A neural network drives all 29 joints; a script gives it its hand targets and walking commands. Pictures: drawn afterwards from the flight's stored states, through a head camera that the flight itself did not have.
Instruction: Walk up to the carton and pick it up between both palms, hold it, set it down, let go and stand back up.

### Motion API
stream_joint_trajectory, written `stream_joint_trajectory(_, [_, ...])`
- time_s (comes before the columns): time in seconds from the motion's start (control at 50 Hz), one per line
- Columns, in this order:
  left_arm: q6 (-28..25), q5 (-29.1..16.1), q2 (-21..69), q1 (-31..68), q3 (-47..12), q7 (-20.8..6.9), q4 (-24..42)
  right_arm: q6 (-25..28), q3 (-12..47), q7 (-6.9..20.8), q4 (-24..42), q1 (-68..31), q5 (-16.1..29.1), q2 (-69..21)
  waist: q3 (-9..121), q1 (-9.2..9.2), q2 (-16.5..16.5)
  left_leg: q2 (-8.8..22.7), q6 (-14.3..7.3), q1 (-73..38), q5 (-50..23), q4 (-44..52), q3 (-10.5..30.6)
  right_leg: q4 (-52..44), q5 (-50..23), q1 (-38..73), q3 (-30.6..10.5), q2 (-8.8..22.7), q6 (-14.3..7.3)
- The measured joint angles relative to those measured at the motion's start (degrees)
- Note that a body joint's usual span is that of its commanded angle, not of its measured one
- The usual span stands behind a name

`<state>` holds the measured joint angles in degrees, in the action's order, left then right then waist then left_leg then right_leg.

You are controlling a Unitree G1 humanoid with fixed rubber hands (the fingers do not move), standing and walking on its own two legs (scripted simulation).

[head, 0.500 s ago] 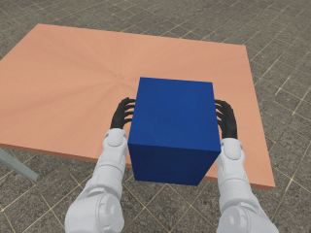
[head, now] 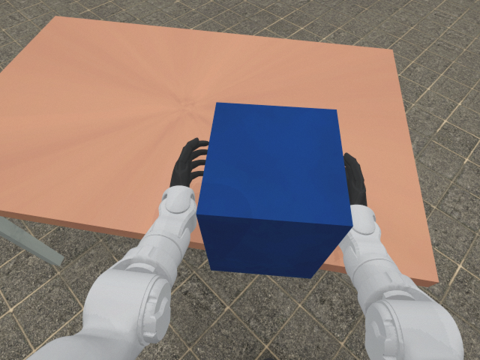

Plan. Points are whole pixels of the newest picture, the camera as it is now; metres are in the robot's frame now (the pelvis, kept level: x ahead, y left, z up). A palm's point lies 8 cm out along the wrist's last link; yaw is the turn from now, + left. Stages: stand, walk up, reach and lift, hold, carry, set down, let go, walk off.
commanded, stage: set down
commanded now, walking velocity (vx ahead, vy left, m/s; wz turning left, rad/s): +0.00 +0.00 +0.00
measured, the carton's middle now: (267, 197) +0.41 -0.06 +0.00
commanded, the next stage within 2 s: none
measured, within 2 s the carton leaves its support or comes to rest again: neither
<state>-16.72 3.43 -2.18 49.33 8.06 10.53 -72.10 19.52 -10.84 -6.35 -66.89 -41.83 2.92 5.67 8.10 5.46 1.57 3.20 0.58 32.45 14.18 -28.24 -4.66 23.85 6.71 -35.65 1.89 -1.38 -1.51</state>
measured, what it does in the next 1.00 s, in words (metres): stands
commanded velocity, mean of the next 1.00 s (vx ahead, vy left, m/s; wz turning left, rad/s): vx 0.00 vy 0.00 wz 0.00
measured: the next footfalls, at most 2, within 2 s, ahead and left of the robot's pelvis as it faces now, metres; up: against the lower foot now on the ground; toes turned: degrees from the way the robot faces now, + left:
none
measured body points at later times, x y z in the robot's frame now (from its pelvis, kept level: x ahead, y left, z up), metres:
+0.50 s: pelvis -0.04 -0.01 -0.01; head +0.00 +0.00 +0.44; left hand +0.43 +0.11 +0.10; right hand +0.39 -0.27 +0.11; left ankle -0.03 +0.12 -0.73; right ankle +0.03 -0.11 -0.73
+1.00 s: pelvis -0.02 -0.02 +0.01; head +0.02 +0.00 +0.46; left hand +0.46 +0.12 +0.15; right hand +0.42 -0.26 +0.16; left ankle -0.03 +0.12 -0.73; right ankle +0.03 -0.11 -0.73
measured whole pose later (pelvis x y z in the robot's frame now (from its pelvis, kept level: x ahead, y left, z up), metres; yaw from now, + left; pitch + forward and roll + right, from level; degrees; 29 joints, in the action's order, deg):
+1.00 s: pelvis -0.02 -0.02 +0.01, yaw +0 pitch +9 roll +0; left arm 11.9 -11.8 -15.1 57.4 -0.6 6.7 -58.2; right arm -8.2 -4.2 -9.1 -54.7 -52.8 16.0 15.2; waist 6.3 6.0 -2.1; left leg 1.5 2.3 21.5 11.8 -24.0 2.0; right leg 20.7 4.8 -25.1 0.2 -3.2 -2.7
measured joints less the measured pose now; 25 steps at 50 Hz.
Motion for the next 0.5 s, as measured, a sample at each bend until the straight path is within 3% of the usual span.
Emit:
stream_joint_trajectory(0.18, [-1.99, -5.19, -2.27, 3.5, -3.72, -1.39, -6.08, 1.14, 4.8, 0.18, -6.52, -5.14, 6.05, 4.04, 3.94, -0.17, 0.13, -0.13, 0.37, 4.78, 1.47, -4.42, 2.49, 3.8, 1.56, -3.96, 0.38, -0.18, 0.11])
stream_joint_trajectory(0.3, [1.0, -8.45, -4.54, 2.96, -7.23, -1.66, -2.97, 0.0, 7.74, 1.08, -7.8, -7.34, 11.87, 6.88, 4.74, 0.14, -0.73, -0.05, 0.9, 5.23, 1.09, -5.52, 3.88, 3.65, 0.72, -3.68, 0.1, -0.73, -0.04])
stream_joint_trajectory(0.42, [7.96, -13.62, -7.17, 4.2, -11.9, -1.26, 1.38, -6.89, 8.51, 2.73, -5.76, -8.74, 15.72, 11.09, 4.87, 0.61, -1.07, -0.3, 0.98, 4.14, -0.25, -5.15, 4.29, 3.13, -0.77, -2.53, 0.05, -0.68, -0.21])
stream_joint_trajectory(0.5, [12.63, -18.47, -8.86, 9.48, -14.92, -1.16, -0.77, -13.64, 9.04, 4.04, -4.8, -11.53, 16.76, 13.7, 4.44, 0.7, -1.9, -0.97, 0.9, 3.53, -1.32, -4.54, 3.71, 4.54, -1.02, -3.11, -0.75, -0.19, -0.31])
